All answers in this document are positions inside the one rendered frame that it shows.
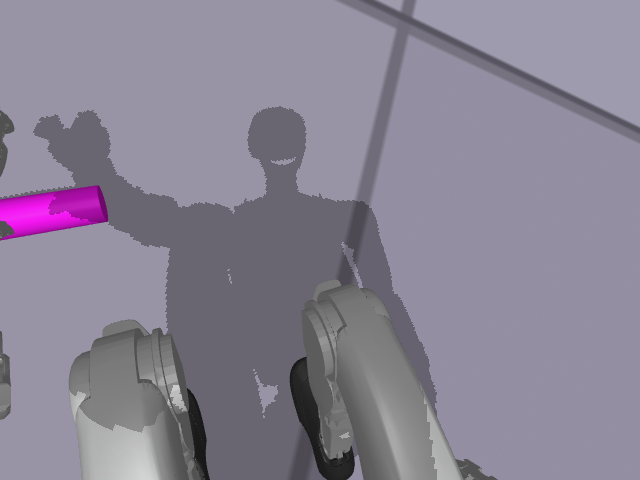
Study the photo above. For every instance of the right robot foot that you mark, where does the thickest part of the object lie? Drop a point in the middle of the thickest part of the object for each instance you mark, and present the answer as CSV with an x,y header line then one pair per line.
x,y
307,411

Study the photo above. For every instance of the right robot hand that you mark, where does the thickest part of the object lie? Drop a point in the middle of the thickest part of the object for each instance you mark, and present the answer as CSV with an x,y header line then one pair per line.
x,y
471,471

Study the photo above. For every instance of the left robot foot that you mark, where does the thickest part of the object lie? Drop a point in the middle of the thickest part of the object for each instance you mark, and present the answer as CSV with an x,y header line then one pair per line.
x,y
199,436

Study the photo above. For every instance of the bottle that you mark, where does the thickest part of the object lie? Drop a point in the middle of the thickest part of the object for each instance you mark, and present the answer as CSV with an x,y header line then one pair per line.
x,y
52,211

